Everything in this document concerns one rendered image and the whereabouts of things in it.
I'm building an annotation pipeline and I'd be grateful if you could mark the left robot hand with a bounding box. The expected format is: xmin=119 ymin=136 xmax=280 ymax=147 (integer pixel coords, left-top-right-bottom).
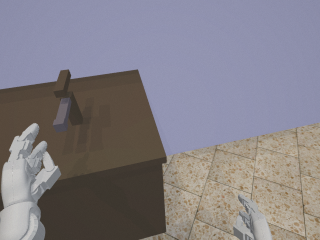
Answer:
xmin=1 ymin=123 xmax=61 ymax=209

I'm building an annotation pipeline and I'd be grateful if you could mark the counter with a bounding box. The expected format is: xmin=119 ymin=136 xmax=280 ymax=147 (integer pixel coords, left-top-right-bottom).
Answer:
xmin=0 ymin=69 xmax=167 ymax=240

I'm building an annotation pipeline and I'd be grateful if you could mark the tap lever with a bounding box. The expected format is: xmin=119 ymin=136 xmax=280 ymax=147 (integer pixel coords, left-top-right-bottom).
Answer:
xmin=53 ymin=97 xmax=72 ymax=133

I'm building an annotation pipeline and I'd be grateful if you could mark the robot left forearm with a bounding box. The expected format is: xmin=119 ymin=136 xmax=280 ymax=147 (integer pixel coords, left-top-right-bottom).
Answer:
xmin=0 ymin=201 xmax=46 ymax=240

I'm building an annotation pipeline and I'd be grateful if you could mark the right robot hand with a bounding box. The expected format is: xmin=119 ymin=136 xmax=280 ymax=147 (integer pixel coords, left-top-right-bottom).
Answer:
xmin=233 ymin=194 xmax=273 ymax=240

